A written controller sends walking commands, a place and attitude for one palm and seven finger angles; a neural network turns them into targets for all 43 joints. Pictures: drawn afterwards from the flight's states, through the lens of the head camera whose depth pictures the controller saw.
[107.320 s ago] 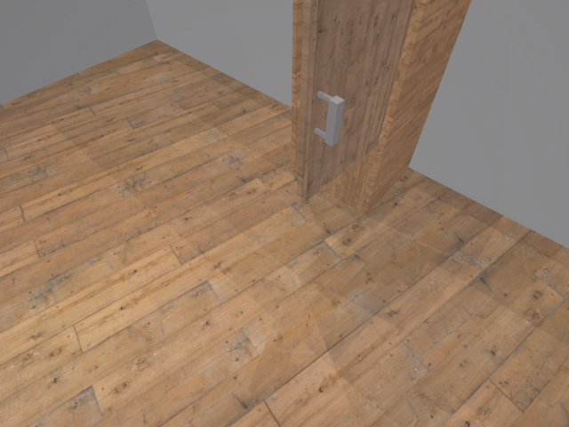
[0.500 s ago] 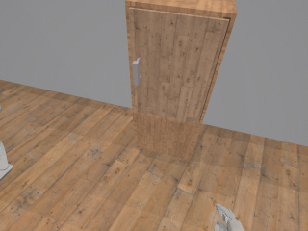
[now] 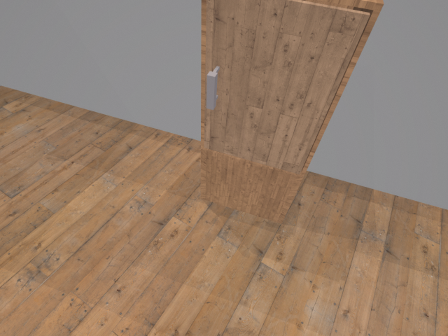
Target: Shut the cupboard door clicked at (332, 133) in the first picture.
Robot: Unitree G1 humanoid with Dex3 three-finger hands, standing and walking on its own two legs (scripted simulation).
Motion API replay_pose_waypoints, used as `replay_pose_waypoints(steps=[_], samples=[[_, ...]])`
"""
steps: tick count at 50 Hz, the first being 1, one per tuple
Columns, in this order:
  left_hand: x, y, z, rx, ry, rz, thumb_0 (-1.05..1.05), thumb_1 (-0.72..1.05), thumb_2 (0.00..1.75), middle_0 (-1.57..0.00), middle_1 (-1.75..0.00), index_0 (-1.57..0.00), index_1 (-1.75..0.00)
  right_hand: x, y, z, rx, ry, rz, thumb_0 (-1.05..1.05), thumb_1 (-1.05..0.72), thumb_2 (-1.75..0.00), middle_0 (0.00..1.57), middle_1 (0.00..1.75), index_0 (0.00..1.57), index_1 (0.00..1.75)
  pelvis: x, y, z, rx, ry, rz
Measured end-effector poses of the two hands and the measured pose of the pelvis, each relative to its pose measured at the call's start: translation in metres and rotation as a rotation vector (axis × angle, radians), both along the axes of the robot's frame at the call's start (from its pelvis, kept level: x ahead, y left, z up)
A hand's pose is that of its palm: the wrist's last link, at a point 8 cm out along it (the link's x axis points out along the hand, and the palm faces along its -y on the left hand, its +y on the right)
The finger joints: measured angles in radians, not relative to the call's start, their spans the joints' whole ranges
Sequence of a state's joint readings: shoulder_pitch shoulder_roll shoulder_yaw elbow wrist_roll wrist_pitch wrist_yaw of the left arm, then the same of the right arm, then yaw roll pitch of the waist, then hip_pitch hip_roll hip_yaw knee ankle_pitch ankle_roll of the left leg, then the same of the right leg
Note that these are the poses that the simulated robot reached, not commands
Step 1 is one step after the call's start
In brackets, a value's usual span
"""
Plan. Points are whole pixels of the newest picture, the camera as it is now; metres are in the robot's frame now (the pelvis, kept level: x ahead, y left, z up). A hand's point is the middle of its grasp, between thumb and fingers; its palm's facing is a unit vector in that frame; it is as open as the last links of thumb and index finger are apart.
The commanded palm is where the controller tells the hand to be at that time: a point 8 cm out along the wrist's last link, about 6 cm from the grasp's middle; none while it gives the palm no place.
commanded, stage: let the arm hang, fingers relaxed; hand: left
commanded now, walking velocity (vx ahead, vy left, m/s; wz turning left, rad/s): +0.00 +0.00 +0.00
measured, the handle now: (214, 87) +0.83 +0.07 -0.02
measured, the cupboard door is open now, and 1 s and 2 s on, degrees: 0 0 0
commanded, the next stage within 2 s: look to check the result in 0.70 s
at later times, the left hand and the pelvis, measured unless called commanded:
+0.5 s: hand out of the picture -0.05 +0.18 -0.17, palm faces +0.01 -0.99 -0.15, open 7.3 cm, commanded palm none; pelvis -0.01 +0.03 +0.01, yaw -2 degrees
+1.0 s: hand out of the picture -0.06 +0.18 -0.16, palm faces +0.00 -0.99 -0.17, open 7.3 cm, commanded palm none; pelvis -0.02 +0.02 +0.01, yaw -3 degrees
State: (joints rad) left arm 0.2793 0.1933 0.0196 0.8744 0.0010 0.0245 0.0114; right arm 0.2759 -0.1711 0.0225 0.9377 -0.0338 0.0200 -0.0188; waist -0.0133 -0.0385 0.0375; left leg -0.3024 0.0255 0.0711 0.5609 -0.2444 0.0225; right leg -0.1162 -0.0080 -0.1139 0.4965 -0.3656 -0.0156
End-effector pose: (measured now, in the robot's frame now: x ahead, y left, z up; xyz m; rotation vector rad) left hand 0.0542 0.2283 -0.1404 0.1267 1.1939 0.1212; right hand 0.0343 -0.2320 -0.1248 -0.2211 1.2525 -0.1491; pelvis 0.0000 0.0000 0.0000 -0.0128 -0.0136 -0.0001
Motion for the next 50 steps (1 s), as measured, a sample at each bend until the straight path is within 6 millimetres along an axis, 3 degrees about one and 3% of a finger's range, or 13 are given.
replay_pose_waypoints(steps=[10, 19, 31, 50], samples=[[-0.063, 0.032, 0.01, 0.071, 0.212, 0.026, -0.01, 0.93, 0.9, -0.2, -0.3, -0.2, -0.3, -0.04, 0.027, -0.014, 0.057, 0.103, -0.069, 0.01, -0.91, -0.9, 0.2, 0.3, 0.2, 0.3, -0.001, 0.018, 0.007, 0.007, -0.022, -0.023], [-0.096, 0.022, 0.006, 0.029, 0.292, 0.033, 0.0, 0.92, 0.9, -0.19, -0.3, -0.2, -0.3, -0.061, 0.044, -0.016, 0.079, 0.148, -0.096, 0.01, -0.91, -0.9, 0.2, 0.3, 0.2, 0.3, -0.007, 0.025, 0.009, 0.015, -0.032, -0.036], [-0.111, -0.002, -0.001, -0.04, 0.316, 0.03, 0.0, 0.91, 0.9, -0.2, -0.3, -0.2, -0.3, -0.081, 0.054, -0.013, 0.08, 0.168, -0.132, 0.01, -0.91, -0.9, 0.2, 0.3, 0.19, 0.3, -0.012, 0.029, 0.009, 0.017, -0.031, -0.044], [-0.118, 0.0, 0.005, 0.004, 0.334, 0.034, 0.0, 0.91, 0.9, -0.19, -0.3, -0.2, -0.3, -0.095, 0.054, -0.017, 0.111, 0.202, -0.154, 0.01, -0.91, -0.9, 0.2, 0.3, 0.19, 0.3, -0.015, 0.021, 0.009, 0.021, -0.019, -0.047]])
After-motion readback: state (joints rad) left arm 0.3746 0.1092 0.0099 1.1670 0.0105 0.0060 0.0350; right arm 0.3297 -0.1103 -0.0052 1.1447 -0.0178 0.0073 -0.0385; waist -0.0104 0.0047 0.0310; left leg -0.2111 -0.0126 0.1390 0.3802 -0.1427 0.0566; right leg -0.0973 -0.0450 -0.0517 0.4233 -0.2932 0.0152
